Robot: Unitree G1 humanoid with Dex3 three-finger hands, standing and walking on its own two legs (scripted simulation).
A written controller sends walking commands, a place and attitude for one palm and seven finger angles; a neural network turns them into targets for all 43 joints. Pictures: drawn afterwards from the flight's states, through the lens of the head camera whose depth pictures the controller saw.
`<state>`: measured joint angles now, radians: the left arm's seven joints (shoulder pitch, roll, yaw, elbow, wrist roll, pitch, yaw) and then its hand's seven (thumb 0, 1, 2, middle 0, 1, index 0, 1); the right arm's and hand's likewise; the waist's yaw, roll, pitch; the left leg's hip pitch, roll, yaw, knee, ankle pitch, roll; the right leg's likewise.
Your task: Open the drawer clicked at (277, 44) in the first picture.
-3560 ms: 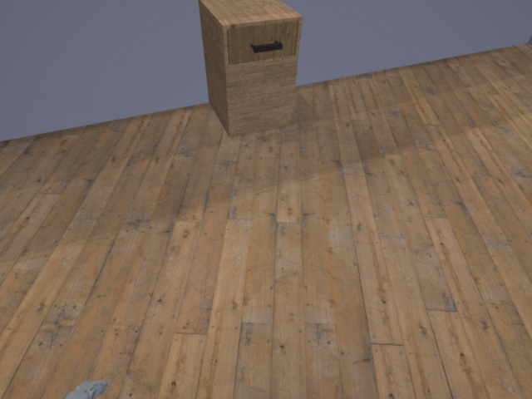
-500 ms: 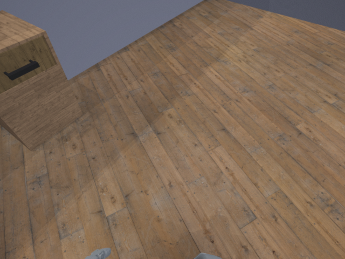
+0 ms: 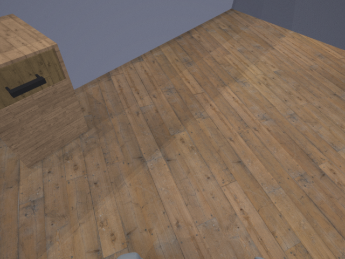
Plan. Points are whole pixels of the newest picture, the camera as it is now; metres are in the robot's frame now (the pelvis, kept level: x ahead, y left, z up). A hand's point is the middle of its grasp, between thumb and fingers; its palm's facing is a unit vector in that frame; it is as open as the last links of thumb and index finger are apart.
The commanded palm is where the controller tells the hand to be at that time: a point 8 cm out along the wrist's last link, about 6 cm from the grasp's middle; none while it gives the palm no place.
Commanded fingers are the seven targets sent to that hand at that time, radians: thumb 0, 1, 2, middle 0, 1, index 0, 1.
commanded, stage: walk to a spot facing it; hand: left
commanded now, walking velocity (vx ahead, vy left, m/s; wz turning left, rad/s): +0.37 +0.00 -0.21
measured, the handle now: (25, 84) +0.79 +0.77 -0.20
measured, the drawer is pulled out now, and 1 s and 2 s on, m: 0.00 0.00 0.00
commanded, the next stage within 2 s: turn to face it in 0.96 s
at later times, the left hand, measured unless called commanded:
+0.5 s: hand (144, 184) +0.35 +0.12 -0.15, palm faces -0.13 -0.96 -0.23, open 7.4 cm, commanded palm none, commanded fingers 0.00 0.90 0.90 -0.20 -0.30 -0.20 -0.30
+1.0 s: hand (141, 193) +0.32 +0.12 -0.17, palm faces +0.03 -0.99 -0.11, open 7.4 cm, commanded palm none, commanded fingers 0.00 0.90 0.90 -0.20 -0.30 -0.20 -0.30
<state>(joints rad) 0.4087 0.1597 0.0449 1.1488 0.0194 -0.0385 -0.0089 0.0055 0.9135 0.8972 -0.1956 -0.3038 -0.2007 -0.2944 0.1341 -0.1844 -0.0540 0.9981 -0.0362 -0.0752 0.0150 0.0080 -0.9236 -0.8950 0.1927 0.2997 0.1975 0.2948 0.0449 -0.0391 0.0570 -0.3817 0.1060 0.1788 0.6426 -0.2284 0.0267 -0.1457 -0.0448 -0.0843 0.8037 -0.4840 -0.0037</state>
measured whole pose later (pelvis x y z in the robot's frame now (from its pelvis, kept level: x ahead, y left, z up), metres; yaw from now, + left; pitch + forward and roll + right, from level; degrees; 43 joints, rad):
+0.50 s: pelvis +0.21 -0.05 -0.01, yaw -8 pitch -3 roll +1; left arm 0.12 0.18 0.06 0.99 0.03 -0.06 -0.02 0.00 0.91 0.90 -0.19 -0.30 -0.20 -0.29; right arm 0.44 -0.13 -0.05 1.18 -0.02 -0.01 0.01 0.01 -0.91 -0.89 0.20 0.30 0.20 0.30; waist -0.04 0.02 0.08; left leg -0.16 0.14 0.17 1.00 -0.49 -0.02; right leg -0.42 -0.05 -0.16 0.69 -0.22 -0.08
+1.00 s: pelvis +0.40 -0.03 +0.00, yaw -5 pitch -1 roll -2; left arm 0.43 0.13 0.04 1.17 0.02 -0.05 0.00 0.01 0.91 0.90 -0.20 -0.30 -0.20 -0.29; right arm 0.12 -0.17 -0.05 1.01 -0.03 -0.06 0.02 0.00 -0.91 -0.90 0.19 0.30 0.20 0.30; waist 0.06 -0.02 0.06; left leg -0.37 0.10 0.16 0.60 -0.18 0.04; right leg -0.10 -0.06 -0.17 0.64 -0.45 0.01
